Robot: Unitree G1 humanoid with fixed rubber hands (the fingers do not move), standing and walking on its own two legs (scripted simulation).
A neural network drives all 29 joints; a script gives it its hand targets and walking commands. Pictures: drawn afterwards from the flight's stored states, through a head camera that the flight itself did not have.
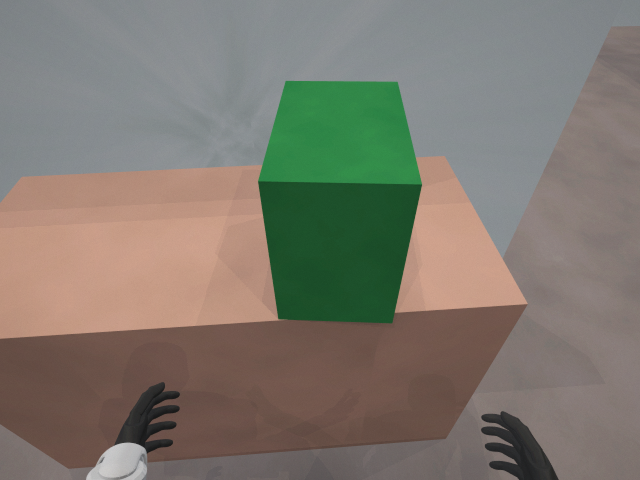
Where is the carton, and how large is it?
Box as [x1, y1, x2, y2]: [258, 81, 421, 322]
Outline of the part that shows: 286,81 258,180 278,318 392,322 421,186 397,82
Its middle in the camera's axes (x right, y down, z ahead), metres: +0.03 -0.08 +0.67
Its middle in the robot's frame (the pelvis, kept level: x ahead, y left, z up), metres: +0.55 -0.01 +0.06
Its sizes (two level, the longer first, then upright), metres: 0.304 0.197 0.291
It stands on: a pedestal, 0.67 m high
